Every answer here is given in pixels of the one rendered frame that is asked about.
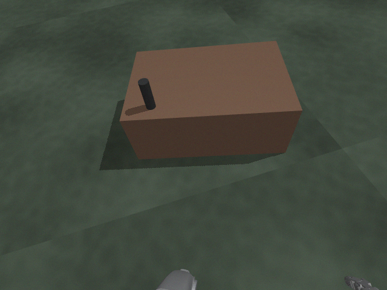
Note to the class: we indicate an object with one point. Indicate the right robot hand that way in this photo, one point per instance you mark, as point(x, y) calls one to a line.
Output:
point(358, 284)

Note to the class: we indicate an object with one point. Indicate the can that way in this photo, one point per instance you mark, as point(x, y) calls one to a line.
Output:
point(147, 93)

